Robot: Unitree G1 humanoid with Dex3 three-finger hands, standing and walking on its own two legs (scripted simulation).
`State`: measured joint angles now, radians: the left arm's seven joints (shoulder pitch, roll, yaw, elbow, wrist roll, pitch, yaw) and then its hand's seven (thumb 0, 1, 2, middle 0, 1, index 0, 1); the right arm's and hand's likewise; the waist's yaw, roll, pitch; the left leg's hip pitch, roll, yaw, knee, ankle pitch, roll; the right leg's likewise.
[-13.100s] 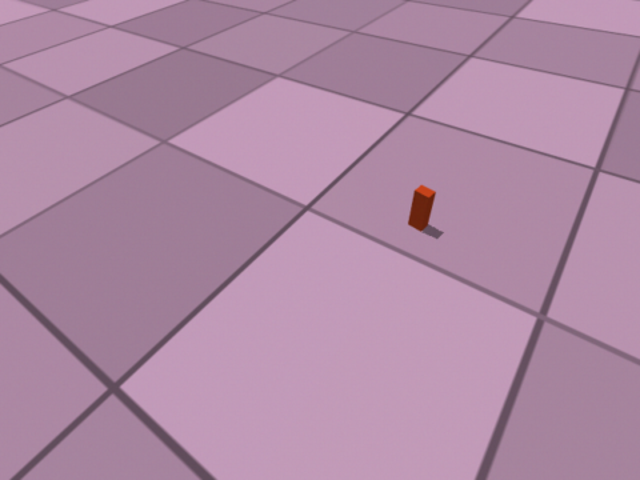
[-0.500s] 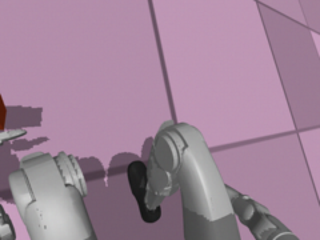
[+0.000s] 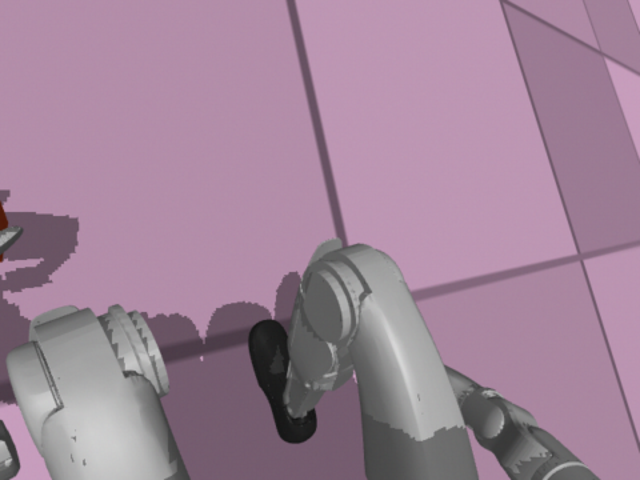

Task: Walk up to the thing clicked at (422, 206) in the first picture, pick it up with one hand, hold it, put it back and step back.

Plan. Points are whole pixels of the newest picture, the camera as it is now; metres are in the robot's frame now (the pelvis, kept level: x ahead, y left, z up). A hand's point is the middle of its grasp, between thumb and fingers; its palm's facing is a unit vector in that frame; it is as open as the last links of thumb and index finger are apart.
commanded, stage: close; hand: left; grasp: from the side
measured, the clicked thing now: out of the picture +0.45 +0.27 -0.19
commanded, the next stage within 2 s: settle in 0.42 s
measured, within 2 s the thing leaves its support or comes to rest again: leaves its support in 0.68 s
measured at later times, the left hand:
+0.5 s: hand out of the picture +0.43 +0.28 -0.18, palm faces +0.35 -0.94 -0.01, open 11.0 cm
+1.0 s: hand out of the picture +0.43 +0.30 -0.12, palm faces +0.33 -0.94 -0.03, open 9.9 cm
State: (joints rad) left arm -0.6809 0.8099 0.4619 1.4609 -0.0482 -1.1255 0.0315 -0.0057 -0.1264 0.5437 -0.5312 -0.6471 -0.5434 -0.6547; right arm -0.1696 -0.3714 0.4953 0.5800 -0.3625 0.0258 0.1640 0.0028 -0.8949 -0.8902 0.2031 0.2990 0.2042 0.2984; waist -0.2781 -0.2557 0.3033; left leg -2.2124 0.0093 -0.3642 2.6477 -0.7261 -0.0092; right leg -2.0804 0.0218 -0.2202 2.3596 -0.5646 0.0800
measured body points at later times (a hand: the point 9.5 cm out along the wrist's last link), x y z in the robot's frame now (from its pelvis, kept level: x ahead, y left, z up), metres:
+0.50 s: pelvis +0.00 +0.00 +0.00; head +0.24 +0.19 +0.33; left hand +0.41 +0.33 -0.17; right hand +0.16 -0.25 -0.04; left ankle +0.08 +0.12 -0.26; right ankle +0.15 -0.13 -0.26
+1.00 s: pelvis +0.00 +0.00 +0.01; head +0.22 +0.18 +0.36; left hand +0.40 +0.35 -0.11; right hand +0.17 -0.25 -0.04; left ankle +0.08 +0.12 -0.26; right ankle +0.15 -0.13 -0.26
